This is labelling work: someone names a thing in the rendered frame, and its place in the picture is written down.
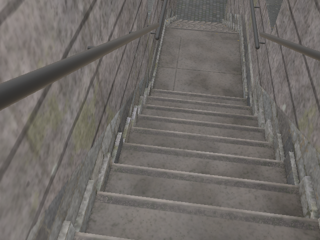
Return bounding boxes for stairs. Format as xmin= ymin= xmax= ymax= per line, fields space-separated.
xmin=168 ymin=19 xmax=236 ymax=32
xmin=74 ymin=89 xmax=320 ymax=240

